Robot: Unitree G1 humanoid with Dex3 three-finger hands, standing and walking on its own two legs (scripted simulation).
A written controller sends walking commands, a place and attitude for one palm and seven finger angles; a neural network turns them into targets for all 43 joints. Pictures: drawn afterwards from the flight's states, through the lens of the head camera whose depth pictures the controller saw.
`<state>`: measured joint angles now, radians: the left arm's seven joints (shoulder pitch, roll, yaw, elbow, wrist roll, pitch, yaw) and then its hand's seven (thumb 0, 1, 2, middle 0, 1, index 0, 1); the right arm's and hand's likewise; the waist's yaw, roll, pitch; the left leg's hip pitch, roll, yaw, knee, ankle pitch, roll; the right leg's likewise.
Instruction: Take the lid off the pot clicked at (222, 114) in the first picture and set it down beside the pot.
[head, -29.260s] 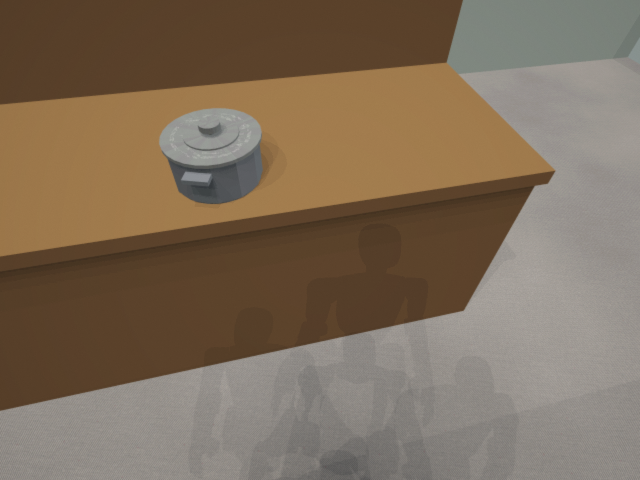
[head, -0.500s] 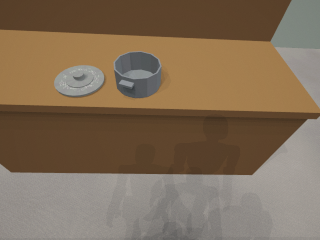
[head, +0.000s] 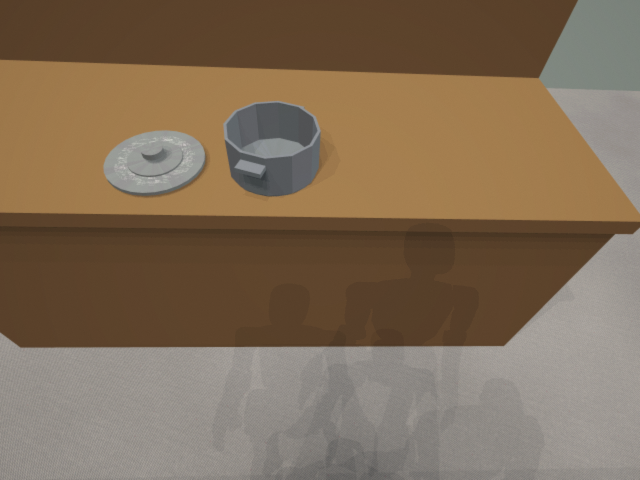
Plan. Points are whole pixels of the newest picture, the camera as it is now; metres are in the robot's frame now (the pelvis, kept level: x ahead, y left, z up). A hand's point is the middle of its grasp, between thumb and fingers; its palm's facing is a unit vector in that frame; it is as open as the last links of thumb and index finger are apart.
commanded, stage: let the arm hang, fingers relaxed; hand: left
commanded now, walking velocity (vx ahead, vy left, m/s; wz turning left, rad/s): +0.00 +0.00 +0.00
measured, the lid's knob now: (152, 151) +0.71 +0.38 -0.05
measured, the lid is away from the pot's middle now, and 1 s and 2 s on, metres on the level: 0.25 0.25 0.25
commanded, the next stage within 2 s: look to check the result in 0.86 s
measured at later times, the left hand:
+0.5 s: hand out of the picture +0.00 +0.17 -0.18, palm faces +0.04 -0.98 -0.18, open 7.3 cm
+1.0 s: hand out of the picture -0.01 +0.16 -0.18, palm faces +0.05 -0.98 -0.17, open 7.3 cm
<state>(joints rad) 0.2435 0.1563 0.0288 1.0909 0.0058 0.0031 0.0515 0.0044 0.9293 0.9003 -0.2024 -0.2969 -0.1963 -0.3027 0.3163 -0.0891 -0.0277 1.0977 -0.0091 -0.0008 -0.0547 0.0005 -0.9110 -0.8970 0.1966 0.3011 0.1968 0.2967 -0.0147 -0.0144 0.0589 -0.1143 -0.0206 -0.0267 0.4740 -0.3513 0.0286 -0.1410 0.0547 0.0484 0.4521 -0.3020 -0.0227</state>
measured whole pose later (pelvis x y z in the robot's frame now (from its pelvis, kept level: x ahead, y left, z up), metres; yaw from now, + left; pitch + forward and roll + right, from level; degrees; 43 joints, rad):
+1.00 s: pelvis -0.01 +0.00 +0.00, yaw +0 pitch -1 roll -1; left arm 0.28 0.13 0.02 1.12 0.01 0.00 0.05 0.01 0.93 0.90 -0.20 -0.30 -0.20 -0.30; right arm 0.32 -0.08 -0.02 1.11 -0.01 -0.01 -0.06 0.00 -0.91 -0.90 0.20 0.30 0.20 0.30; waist -0.01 -0.01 0.06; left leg -0.11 -0.03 -0.02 0.46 -0.34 0.03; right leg -0.14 0.05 0.05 0.45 -0.30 -0.02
